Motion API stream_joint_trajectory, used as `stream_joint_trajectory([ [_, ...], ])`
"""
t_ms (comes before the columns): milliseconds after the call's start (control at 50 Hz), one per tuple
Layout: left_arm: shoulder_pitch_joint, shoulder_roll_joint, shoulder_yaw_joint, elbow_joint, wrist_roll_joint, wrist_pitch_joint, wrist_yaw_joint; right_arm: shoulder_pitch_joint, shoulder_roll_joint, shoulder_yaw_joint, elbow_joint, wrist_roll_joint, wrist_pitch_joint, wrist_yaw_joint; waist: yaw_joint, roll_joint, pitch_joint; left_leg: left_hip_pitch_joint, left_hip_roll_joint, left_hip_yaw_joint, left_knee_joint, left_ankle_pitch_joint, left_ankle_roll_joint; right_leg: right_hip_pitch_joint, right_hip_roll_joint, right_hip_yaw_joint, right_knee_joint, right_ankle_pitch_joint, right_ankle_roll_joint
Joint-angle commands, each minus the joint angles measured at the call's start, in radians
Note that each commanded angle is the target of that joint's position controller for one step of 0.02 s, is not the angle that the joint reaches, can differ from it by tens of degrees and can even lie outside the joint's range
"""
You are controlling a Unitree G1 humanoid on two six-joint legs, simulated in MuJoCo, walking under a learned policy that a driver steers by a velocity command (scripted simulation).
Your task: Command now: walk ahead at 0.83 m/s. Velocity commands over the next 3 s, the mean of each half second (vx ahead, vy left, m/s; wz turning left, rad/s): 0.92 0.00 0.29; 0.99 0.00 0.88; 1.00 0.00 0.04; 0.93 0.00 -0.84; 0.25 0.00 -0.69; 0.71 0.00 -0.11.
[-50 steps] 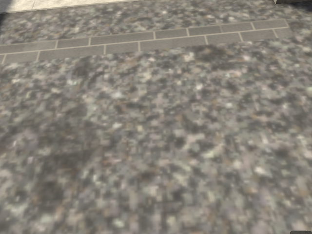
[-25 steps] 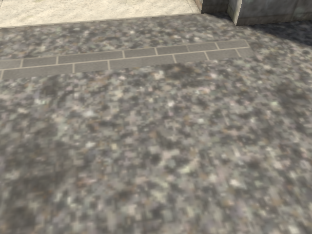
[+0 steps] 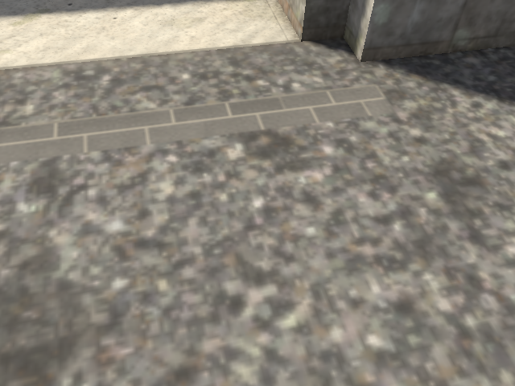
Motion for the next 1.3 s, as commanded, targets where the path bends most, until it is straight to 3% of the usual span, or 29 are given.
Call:
stream_joint_trajectory([
  [20,-0.19,0.035,-0.01,-0.125,-0.003,-0.014,-0.021,-0.047,-0.112,-0.019,-0.045,0.014,-0.025,-0.005,0.02,0.137,0.185,0.014,0.213,-0.234,-0.288,-0.013,0.147,-0.232,-0.045,0.003,-0.142,0.119,0.016],
  [140,-0.229,0.054,-0.012,-0.12,-0.008,-0.004,-0.006,-0.005,-0.183,-0.024,0.021,0.026,-0.028,0.0,0.043,0.152,0.155,0.032,0.243,-0.042,-0.209,0.752,0.108,0.147,0.044,-0.113,-0.415,0.125,-0.064],
  [180,0.019,0.099,0.014,-0.047,-0.004,-0.006,0.024,0.003,-0.23,-0.033,0.041,0.022,-0.015,-0.013,0.175,0.161,-0.009,0.03,0.242,0.015,0.147,1.149,0.083,0.459,0.122,-0.136,-0.442,0.047,-0.098],
  [200,0.21,0.141,0.035,0.011,0.007,-0.013,0.041,-0.019,-0.221,-0.029,0.032,0.024,-0.011,-0.019,0.271,0.123,-0.104,-0.173,0.202,0.017,0.431,0.989,0.067,0.759,0.062,-0.056,-0.456,0.017,-0.11],
  [220,0.327,0.244,0.057,0.031,0.036,-0.022,0.058,0.013,-0.077,0.005,-0.014,0.029,-0.01,-0.012,0.266,-0.111,-0.263,-0.46,0.083,0.023,0.853,0.312,0.059,1.028,-0.236,0.324,-0.536,-0.458,-0.131],
  [240,0.316,0.264,0.054,0.022,0.024,-0.028,0.051,0.008,-0.059,0.009,-0.054,0.05,-0.02,-0.008,0.229,-0.241,-0.355,-0.618,-0.031,-0.106,1.053,-0.109,0.076,1.003,-0.4,0.828,-0.807,-0.806,-0.14],
  [260,0.196,0.197,0.042,0.031,0.019,-0.024,0.053,-0.114,-0.124,-0.009,-0.069,0.043,-0.013,-0.01,0.193,-0.119,-0.126,-0.718,0.026,-0.114,1.102,0.006,0.084,0.828,-0.364,0.741,-0.849,-0.73,-0.108],
  [280,0.147,0.14,0.028,0.042,0.01,-0.033,0.051,-0.14,-0.121,-0.006,-0.07,0.038,-0.011,-0.002,0.153,-0.039,-0.018,-0.694,0.081,-0.092,1.042,0.096,0.082,0.681,-0.339,0.559,-0.837,-0.535,-0.101],
  [340,0.11,0.073,0.008,0.09,-0.009,-0.064,0.05,-0.095,-0.057,0.006,-0.026,0.012,0.03,0.026,0.059,-0.056,0.077,-0.575,0.145,-0.08,0.951,0.131,0.051,0.438,-0.243,0.264,-0.915,-0.267,-0.06],
  [420,0.153,0.039,0.003,0.155,-0.028,-0.096,0.039,-0.254,-0.034,0.008,-0.07,0.02,0.063,0.047,0.052,-0.021,0.187,-0.714,0.156,-0.052,0.897,0.276,0.043,0.426,-0.19,-0.001,-0.985,0.028,-0.004],
  [540,0.235,0.052,-0.005,0.222,-0.026,-0.106,0.061,-0.485,-0.031,0.028,-0.153,0.02,0.049,0.073,0.074,0.033,0.232,-0.672,0.092,0.147,0.516,0.465,0.093,0.544,-0.134,-0.268,-1.005,0.582,0.037],
  [580,0.254,0.095,-0.004,0.234,-0.026,-0.102,0.08,-0.494,-0.038,0.031,-0.163,0.023,0.049,0.076,0.059,-0.001,0.187,-0.562,0.024,0.222,0.414,0.475,0.128,0.643,-0.149,-0.302,-0.923,1.028,0.059],
  [640,0.196,0.195,0.022,0.215,-0.011,-0.056,0.114,-0.244,-0.121,0.004,-0.098,0.033,0.058,0.054,-0.092,-0.09,0.016,-0.285,-0.078,0.241,0.395,0.309,0.167,0.75,-0.202,-0.289,-0.559,1.491,0.059],
  [680,0.087,0.22,0.036,0.179,0.001,-0.024,0.103,0.138,-0.218,-0.055,0.016,0.033,0.061,0.017,-0.261,-0.037,-0.119,0.134,-0.076,0.102,0.301,0.138,0.243,0.532,-0.177,-0.252,0.068,1.18,0.017],
  [700,0.022,0.096,0.01,0.158,0.005,-0.038,0.074,0.043,-0.241,-0.077,0.014,0.06,0.075,-0.004,-0.175,0.205,-0.005,0.211,0.009,-0.072,0.271,0.102,0.26,0.2,0.039,-0.209,0.448,0.052,0.019],
  [720,0.112,0.034,-0.015,0.029,-0.024,-0.065,0.065,-0.056,-0.352,-0.09,-0.034,0.011,0.082,0.004,-0.006,0.319,-0.122,0.455,0.219,-0.633,0.142,0.108,0.489,-0.213,0.115,-0.03,0.714,-0.233,0.078],
  [740,0.05,0.073,-0.026,0.011,-0.012,-0.096,0.068,-0.055,-0.317,-0.093,-0.06,0.014,0.078,-0.002,-0.055,0.099,-0.166,0.451,0.286,-0.82,-0.055,-0.082,0.491,-0.291,0.063,0.107,0.651,-0.166,0.055],
  [780,-0.002,0.089,-0.03,0.013,-0.006,-0.107,0.063,-0.09,-0.198,-0.064,-0.022,0.012,0.058,-0.014,0.05,-0.08,0.068,0.111,0.23,-0.681,-0.141,-0.063,0.373,-0.201,-0.035,0.113,0.384,-0.085,0.048],
  [820,0.014,0.078,-0.04,0.027,0.034,-0.059,0.061,-0.137,-0.174,-0.047,-0.035,0.022,0.023,-0.024,0.113,-0.091,0.116,-0.101,0.138,-0.527,-0.142,0.081,0.333,-0.079,-0.075,0.105,0.274,-0.091,0.079],
  [900,-0.174,0.049,-0.061,-0.054,0.022,-0.027,0.041,-0.113,-0.191,-0.047,-0.039,0.034,-0.011,-0.016,0.075,-0.029,0.18,-0.313,0.027,-0.383,-0.196,0.252,0.296,0.009,-0.097,0.024,-0.073,0.075,0.127],
  [1020,-0.323,0.044,-0.072,-0.117,-0.011,-0.042,0.035,-0.016,-0.205,-0.06,-0.009,0.044,-0.008,-0.01,-0.038,0.083,0.107,-0.079,0.036,-0.354,-0.111,0.659,0.193,0.118,-0.006,-0.014,-0.473,0.394,0.069],
  [1060,-0.251,0.077,-0.056,-0.095,-0.005,-0.049,0.043,-0.026,-0.218,-0.059,-0.001,0.043,-0.014,-0.02,-0.004,0.097,0.051,0.001,0.057,-0.345,-0.017,0.887,0.152,0.262,0.038,-0.02,-0.543,0.362,0.038],
  [1100,0.042,0.166,-0.011,-0.015,-0.017,-0.055,0.067,-0.084,-0.281,-0.069,0.0,0.02,-0.018,-0.02,0.169,0.12,-0.104,0.037,0.069,-0.32,0.306,1.067,0.117,0.529,0.058,-0.022,-0.535,0.201,0.001],
  [1120,0.259,0.212,0.014,0.042,-0.013,-0.055,0.088,-0.146,-0.244,-0.06,-0.013,0.007,-0.024,-0.019,0.285,0.11,-0.183,-0.117,0.033,-0.283,0.577,0.925,0.105,0.763,-0.019,0.037,-0.483,0.073,-0.017],
  [1140,0.399,0.281,0.033,0.076,0.018,-0.058,0.101,-0.127,-0.083,-0.02,-0.05,0.014,-0.033,-0.02,0.275,-0.132,-0.282,-0.365,-0.07,-0.208,0.965,0.216,0.089,0.977,-0.254,0.378,-0.518,-0.268,-0.058],
  [1160,0.296,0.316,0.047,0.087,0.02,-0.056,0.075,0.041,-0.052,0.003,-0.069,0.06,-0.033,-0.011,0.13,-0.404,-0.355,-0.593,-0.147,-0.176,1.12,-0.1,0.067,1.036,-0.405,0.973,-0.783,-0.399,-0.179],
  [1180,0.164,0.189,0.034,0.06,0.005,-0.051,0.059,-0.069,-0.125,0.001,-0.042,0.026,-0.02,-0.02,0.132,-0.162,-0.159,-0.675,-0.046,-0.148,1.116,0.004,0.079,0.887,-0.343,0.877,-0.811,-0.495,-0.192],
  [1220,0.149,0.097,0.015,0.104,-0.001,-0.054,0.047,-0.262,-0.133,0.004,-0.089,-0.002,-0.017,0.002,0.134,0.055,-0.003,-0.651,0.003,-0.128,1.013,0.068,0.066,0.651,-0.242,0.586,-0.801,-0.238,-0.185],
  [1300,0.26,0.072,0.0,0.212,-0.034,-0.074,0.046,-0.37,-0.064,0.041,-0.189,-0.043,-0.002,0.025,0.067,-0.03,0.101,-0.706,0.089,-0.08,0.82,-0.006,0.016,0.505,-0.161,0.454,-0.867,-0.019,-0.2],
])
